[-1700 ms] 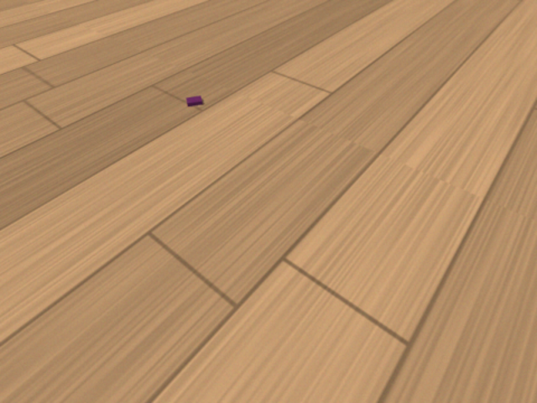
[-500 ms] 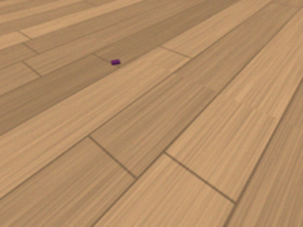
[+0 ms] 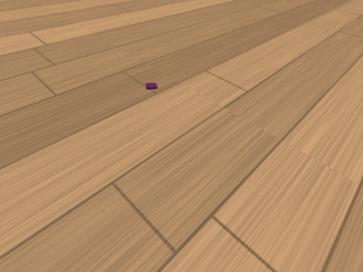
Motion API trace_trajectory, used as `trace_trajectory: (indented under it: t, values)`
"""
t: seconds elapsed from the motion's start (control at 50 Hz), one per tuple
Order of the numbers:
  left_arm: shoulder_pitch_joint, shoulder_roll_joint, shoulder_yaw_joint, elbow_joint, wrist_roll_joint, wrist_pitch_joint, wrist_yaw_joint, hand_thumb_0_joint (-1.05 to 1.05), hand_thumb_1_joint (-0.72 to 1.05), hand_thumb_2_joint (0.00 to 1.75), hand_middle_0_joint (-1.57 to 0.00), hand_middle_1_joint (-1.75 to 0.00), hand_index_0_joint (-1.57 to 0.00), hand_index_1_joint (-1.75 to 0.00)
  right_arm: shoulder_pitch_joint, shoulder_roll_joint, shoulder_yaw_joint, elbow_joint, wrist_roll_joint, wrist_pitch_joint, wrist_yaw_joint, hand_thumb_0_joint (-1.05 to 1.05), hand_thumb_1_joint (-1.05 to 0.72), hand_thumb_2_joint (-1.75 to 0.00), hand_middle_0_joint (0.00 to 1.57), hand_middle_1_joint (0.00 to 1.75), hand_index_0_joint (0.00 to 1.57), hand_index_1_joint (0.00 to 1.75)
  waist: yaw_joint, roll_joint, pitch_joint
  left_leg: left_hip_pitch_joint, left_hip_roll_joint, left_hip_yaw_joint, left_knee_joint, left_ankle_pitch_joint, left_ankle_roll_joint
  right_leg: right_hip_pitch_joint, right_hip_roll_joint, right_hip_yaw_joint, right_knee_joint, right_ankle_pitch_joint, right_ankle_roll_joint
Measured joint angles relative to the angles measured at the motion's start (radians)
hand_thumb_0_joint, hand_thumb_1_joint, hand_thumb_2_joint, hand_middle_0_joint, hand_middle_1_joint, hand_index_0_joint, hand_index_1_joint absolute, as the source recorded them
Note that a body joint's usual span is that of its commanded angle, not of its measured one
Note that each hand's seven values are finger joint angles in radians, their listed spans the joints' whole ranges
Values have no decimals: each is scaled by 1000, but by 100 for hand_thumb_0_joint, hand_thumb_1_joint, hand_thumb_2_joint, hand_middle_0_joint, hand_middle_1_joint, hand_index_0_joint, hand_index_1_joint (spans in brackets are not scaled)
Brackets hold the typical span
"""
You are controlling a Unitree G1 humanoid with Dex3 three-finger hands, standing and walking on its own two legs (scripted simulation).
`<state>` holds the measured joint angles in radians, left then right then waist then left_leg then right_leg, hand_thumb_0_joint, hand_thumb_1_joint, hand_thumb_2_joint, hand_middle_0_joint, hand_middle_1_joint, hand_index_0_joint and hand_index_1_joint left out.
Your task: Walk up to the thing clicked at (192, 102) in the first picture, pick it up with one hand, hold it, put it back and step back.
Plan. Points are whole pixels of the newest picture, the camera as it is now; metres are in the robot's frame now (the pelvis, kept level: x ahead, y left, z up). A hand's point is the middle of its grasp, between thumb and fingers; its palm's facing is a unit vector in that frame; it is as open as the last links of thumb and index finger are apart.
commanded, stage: walk up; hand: left
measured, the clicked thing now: (151, 86) +2.03 +0.23 -0.76
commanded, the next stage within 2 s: none
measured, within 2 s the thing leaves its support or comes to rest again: neither
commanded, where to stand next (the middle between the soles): +1.69 -0.03 m, yaw +3 degrees
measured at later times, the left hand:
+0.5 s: hand (107, 183) +0.43 +0.23 -0.13, palm faces +0.06 -0.94 -0.33, open 7.4 cm
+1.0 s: hand (104, 126) +0.71 +0.31 -0.15, palm faces -0.03 -0.95 -0.31, open 7.4 cm
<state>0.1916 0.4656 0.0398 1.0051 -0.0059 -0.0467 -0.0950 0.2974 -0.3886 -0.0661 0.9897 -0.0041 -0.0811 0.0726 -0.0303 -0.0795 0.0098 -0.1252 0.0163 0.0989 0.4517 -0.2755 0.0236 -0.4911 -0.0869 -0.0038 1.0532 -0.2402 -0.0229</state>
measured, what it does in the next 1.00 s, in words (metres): walks ahead: right foot, then left foot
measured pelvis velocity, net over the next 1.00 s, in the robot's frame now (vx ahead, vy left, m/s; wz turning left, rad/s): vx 0.64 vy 0.04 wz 0.03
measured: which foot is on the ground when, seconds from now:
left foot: down 0.00-0.32, up 0.34-0.70, down 0.72-1.00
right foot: up 0.00-0.26, down 0.28-0.76, up 0.78-1.00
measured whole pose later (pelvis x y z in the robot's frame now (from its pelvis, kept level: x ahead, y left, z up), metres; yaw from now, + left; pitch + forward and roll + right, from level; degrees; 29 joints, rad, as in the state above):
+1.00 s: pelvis +0.64 +0.04 +0.00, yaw +2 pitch -2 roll +0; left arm 0.25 0.45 0.04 0.90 -0.01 -0.05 -0.08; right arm 0.32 -0.37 -0.04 0.89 0.00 -0.10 0.05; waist -0.02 -0.07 0.07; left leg -0.12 0.03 0.12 0.43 -0.27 0.03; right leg -0.56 -0.09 0.04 0.98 -0.23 0.00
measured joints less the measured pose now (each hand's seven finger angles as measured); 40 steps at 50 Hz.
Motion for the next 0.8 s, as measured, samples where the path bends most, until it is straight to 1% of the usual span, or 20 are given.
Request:
trace_trajectory:
  t: [0.06,0.1,0.2,0.26,0.28,0.3,0.32,0.34,0.38,0.4,0.44,0.5,0.58,0.66,0.7,0.72,0.74,0.76,0.78,0.8]
  values:
    - [-20,-14,0,-28,4,5,-15,1,90,90,-20,-30,-20,-30,46,6,7,12,0,-4,-3,0,-90,-90,21,30,21,30,-6,5,10,94,-19,1,-88,-7,9,-78,-21,-6,-112,81,27]
    - [-29,-19,2,-36,10,12,-22,1,90,90,-20,-30,-20,-30,71,7,7,15,0,-8,-3,0,-90,-90,21,30,21,30,-10,14,14,149,-27,0,-136,-20,8,-107,-31,-11,-198,125,33]
    - [-72,-26,4,-49,15,27,-25,1,90,90,-20,-30,-20,-30,113,1,4,9,0,-14,-7,0,-90,-90,21,30,21,30,-25,44,28,266,-30,-14,-216,-80,-12,-99,-31,-37,-438,219,9]
    - [-102,-32,7,-56,15,26,-19,1,90,90,-20,-30,-20,-30,128,-9,0,-1,-5,-7,-15,0,-90,-90,21,30,21,30,-37,66,25,308,-15,-25,-198,-160,-30,-47,-3,-74,-530,216,-15]
    - [-110,-35,9,-60,14,23,-15,1,90,90,-20,-30,-20,-30,133,-13,-1,-5,-8,-4,-19,0,-90,-90,21,30,21,30,-39,75,23,310,-4,-31,-159,-204,-34,-20,13,-86,-548,217,-23]
    - [-124,-53,17,-61,14,16,-6,1,90,90,-20,-30,-20,-30,121,-25,-4,-2,-12,4,-24,0,-90,-90,21,30,21,30,-32,113,34,298,32,-28,-80,-253,-29,-12,45,-101,-521,208,-20]
    - [-134,-70,21,-66,14,7,0,1,90,90,-20,-30,-20,-30,102,-32,-6,-1,-16,13,-31,0,-90,-90,21,30,21,30,-25,147,52,261,70,-35,54,-270,-15,-5,73,-118,-483,167,-18]
    - [-138,-78,22,-79,19,-4,5,1,90,90,-20,-30,-20,-30,86,-27,-4,-8,-13,20,-36,1,-90,-90,21,30,21,30,-21,154,63,197,77,-62,228,-257,2,0,79,-126,-441,120,-18]
    - [-132,-91,22,-103,16,-22,13,1,90,90,-20,-30,-20,-30,57,-15,10,-21,-4,19,-43,1,-91,-90,21,30,21,30,-5,128,76,44,34,-102,547,-225,15,36,59,-123,-407,51,-21]
    - [-123,-101,19,-112,11,-27,19,1,90,90,-20,-30,-20,-30,40,-15,16,-23,1,15,-43,1,-91,-90,21,30,21,30,4,121,78,-33,20,-109,661,-197,18,72,52,-124,-422,36,-22]
    - [-88,-116,10,-118,4,-36,31,1,90,90,-20,-30,-20,-30,4,-22,20,-34,8,8,-39,1,-91,-90,21,30,20,30,25,120,78,-167,11,-117,763,-122,30,160,51,-129,-484,25,-16]
    - [-15,-114,5,-106,5,-45,39,1,90,90,-20,-30,-21,-30,-50,-37,15,-78,5,4,-28,1,-91,-90,21,30,20,30,53,123,67,-316,32,-129,696,-46,34,276,64,-124,-567,8,-8]
    - [70,-83,8,-73,14,-41,35,1,90,90,-20,-30,-21,-30,-114,-49,-2,-125,-4,8,-3,0,-91,-90,21,30,20,30,66,129,48,-432,86,-127,447,44,-2,394,85,-129,-636,-38,-2]
    - [113,-33,19,-64,22,-41,24,1,90,90,-20,-30,-21,-30,-143,-47,-10,-133,-11,9,22,0,-91,-90,20,30,20,30,88,105,35,-433,107,-87,203,184,-20,477,85,-135,-647,-117,20]
    - [132,-9,24,-61,23,-38,23,1,90,90,-20,-30,-21,-30,-141,-44,-11,-129,-17,8,26,0,-91,-90,21,30,20,30,99,84,19,-391,98,-61,150,205,-17,504,72,-132,-614,-182,34]
    - [144,-1,26,-61,23,-34,25,1,90,90,-20,-30,-21,-30,-134,-46,-11,-130,-21,4,26,0,-91,-90,21,30,20,30,101,75,7,-360,87,-51,135,190,-9,508,61,-128,-575,-226,36]
    - [145,10,29,-55,23,-28,30,1,90,90,-20,-30,-21,-30,-136,-37,-15,-126,-29,-2,20,0,-91,-90,21,30,20,30,94,44,7,-355,61,-35,169,154,-3,492,27,-121,-495,-269,28]
    - [138,10,31,-49,20,-19,39,1,90,90,-20,-30,-20,-30,-139,-30,-17,-128,-38,-9,13,0,-91,-90,21,30,20,30,87,22,16,-355,42,-18,216,107,4,449,-1,-94,-366,-274,3]
    - [132,2,28,-47,13,-10,46,1,90,90,-20,-30,-20,-30,-138,-27,-16,-135,-40,-15,5,0,-91,-90,21,30,20,30,76,22,25,-351,38,-13,251,67,8,390,11,-44,-221,-267,-10]
    - [126,-6,20,-47,9,-5,52,1,90,90,-20,-30,-20,-30,-133,-22,-14,-139,-35,-18,0,0,-91,-90,21,30,20,30,65,30,33,-336,43,-15,263,39,12,327,39,-6,-90,-259,-20]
